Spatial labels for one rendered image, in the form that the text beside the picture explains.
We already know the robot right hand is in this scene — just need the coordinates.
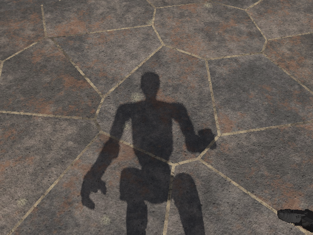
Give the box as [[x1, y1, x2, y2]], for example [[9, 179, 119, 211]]
[[277, 209, 313, 233]]

